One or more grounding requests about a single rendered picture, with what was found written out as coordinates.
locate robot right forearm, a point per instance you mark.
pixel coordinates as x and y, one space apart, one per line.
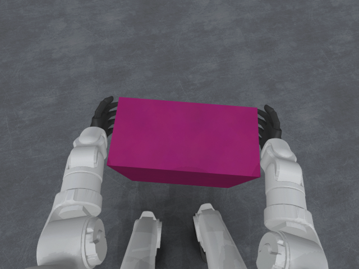
285 194

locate robot right foot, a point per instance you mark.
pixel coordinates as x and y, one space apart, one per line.
203 254

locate carton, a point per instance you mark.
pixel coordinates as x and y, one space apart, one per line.
185 143

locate robot right hand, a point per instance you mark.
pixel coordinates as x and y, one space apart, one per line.
271 125

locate robot left hand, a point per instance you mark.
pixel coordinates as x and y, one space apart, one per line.
102 115

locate robot left thigh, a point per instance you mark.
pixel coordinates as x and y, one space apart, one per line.
144 241

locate left robot upper arm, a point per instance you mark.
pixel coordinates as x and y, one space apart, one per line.
74 243

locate right robot upper arm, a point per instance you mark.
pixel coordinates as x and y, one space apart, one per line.
281 250

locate robot left forearm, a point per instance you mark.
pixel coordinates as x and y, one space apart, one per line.
80 191

